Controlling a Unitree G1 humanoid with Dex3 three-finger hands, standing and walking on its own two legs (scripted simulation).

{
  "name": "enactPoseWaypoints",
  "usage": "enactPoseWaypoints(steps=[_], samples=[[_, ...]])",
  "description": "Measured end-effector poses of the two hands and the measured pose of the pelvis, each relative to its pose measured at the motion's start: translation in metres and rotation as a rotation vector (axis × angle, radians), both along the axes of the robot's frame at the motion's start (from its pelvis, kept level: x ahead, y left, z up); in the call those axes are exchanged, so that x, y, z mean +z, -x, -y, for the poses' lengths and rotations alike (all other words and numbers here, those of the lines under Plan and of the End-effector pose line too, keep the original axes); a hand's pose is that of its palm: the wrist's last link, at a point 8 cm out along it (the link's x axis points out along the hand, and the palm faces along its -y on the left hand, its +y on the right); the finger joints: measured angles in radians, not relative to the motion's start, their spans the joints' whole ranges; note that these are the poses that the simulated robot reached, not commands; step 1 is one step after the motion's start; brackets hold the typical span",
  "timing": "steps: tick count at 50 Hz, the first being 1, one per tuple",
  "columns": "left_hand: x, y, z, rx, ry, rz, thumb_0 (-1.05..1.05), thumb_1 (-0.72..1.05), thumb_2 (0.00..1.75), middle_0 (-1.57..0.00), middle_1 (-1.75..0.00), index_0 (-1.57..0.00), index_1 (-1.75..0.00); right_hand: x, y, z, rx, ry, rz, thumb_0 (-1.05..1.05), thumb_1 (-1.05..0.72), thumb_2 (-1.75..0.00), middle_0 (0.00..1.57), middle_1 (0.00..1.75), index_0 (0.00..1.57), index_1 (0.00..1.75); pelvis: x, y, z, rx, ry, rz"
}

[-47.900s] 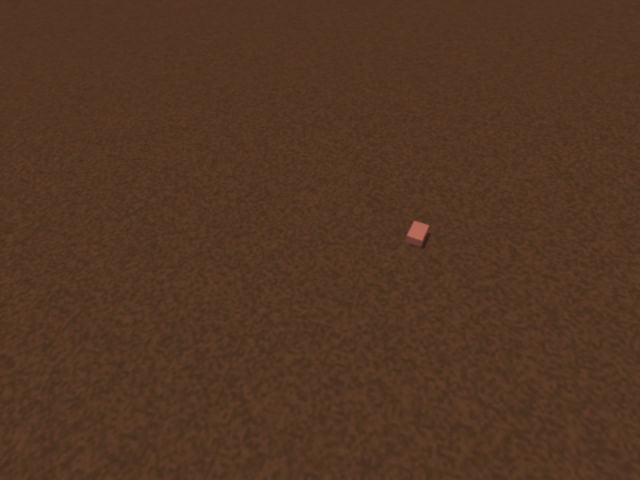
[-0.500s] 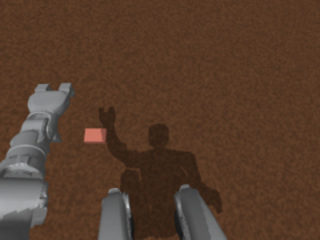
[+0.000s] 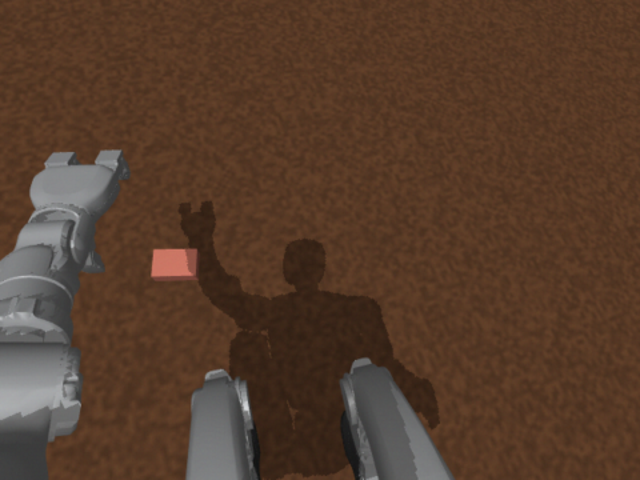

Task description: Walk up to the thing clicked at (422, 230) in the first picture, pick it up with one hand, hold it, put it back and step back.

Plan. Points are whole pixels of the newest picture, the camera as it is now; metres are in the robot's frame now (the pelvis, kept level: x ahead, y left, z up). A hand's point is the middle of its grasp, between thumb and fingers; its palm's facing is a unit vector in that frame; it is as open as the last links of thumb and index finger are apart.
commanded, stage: go down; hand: left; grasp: from above
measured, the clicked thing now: (176, 264) +0.57 +0.25 -0.55
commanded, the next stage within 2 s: approach in 0.80 s
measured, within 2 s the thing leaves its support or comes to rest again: neither
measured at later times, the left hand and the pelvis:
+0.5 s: hand (90, 219) +0.49 +0.27 -0.10, palm faces -0.44 +0.00 -0.90, open 13.8 cm; pelvis -0.01 +0.00 -0.01, yaw -1 degrees
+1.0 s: hand (87, 216) +0.49 +0.27 -0.09, palm faces -0.43 +0.00 -0.90, open 13.4 cm; pelvis -0.01 +0.00 +0.00, yaw -1 degrees
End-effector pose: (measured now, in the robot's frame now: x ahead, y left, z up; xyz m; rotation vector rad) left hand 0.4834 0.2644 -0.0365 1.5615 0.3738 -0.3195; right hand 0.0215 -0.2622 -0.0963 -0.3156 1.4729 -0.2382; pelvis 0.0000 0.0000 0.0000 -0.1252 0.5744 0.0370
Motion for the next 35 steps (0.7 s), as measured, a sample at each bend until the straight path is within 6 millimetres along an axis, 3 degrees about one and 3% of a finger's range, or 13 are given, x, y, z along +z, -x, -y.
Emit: enactPoseWaypoints(steps=[35], samples=[[-0.014, -0.011, -0.001, -0.023, 0.009, -0.003, 0.00, -0.45, 0.91, -0.21, -0.88, -0.20, -0.89, -0.013, 0.014, -0.004, -0.022, 0.011, -0.026, 0.00, -0.95, -0.92, 0.20, 0.30, 0.20, 0.30, -0.018, 0.006, -0.003, -0.012, 0.012, -0.018]])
